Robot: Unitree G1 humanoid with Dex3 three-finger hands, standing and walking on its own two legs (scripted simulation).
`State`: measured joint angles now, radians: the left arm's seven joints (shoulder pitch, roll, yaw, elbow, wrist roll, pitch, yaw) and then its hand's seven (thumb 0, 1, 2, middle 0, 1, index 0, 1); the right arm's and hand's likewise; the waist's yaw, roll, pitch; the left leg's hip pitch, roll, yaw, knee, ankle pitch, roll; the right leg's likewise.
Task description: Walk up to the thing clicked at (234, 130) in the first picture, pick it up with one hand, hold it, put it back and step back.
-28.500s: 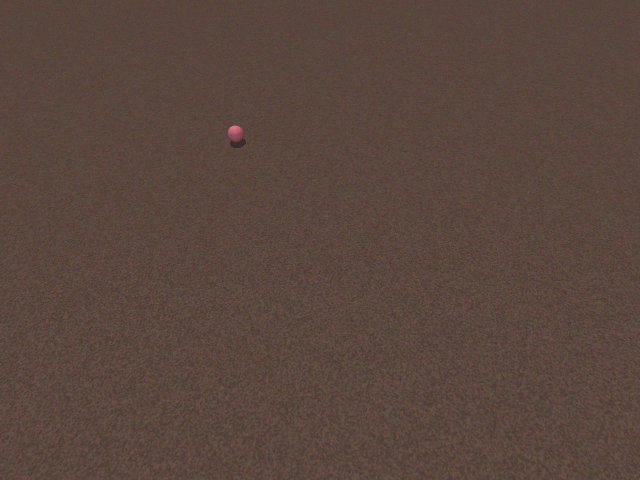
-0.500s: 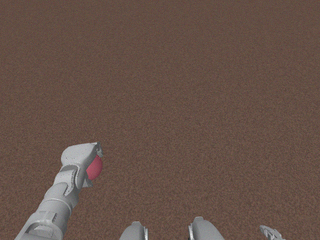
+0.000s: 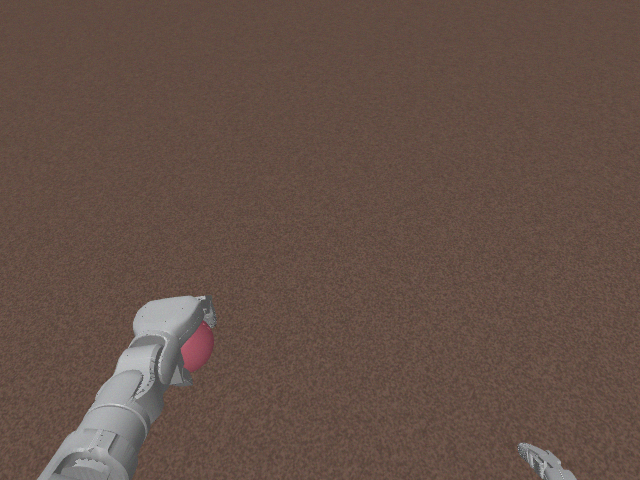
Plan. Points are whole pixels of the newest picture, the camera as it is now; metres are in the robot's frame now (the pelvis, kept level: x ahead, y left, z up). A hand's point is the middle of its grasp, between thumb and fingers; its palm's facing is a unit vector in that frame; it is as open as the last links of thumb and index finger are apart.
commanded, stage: hold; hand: left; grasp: from above
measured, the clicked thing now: (184, 343) +0.32 +0.23 -0.07
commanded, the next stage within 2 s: crouch in 1.64 s
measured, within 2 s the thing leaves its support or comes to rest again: neither
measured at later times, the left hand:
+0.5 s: hand (181, 353) +0.29 +0.21 -0.03, palm faces -0.46 -0.06 -0.89, open 10.6 cm
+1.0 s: hand (180, 357) +0.28 +0.21 -0.01, palm faces -0.44 -0.06 -0.89, open 10.6 cm
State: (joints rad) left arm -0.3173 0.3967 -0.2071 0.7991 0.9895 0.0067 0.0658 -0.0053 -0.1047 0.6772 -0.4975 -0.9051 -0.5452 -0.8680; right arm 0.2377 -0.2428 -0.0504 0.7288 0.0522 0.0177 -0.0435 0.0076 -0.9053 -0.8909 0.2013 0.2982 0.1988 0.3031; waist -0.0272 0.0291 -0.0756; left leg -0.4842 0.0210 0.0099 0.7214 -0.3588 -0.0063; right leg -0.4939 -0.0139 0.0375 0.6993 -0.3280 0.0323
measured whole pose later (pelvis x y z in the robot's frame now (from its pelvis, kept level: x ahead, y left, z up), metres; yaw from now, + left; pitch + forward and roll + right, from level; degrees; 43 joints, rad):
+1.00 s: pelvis -0.02 -0.01 +0.02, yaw +0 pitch +1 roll +1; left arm -0.25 0.40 -0.23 0.62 0.97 0.01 -0.05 0.00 -0.10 0.69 -0.49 -0.92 -0.54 -0.88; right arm 0.18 -0.25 -0.03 0.70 0.07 0.04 -0.06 0.01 -0.91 -0.89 0.20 0.30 0.20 0.30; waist 0.01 0.05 -0.02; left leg -0.28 0.02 0.02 0.53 -0.25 -0.02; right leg -0.32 -0.01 0.05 0.55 -0.24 0.02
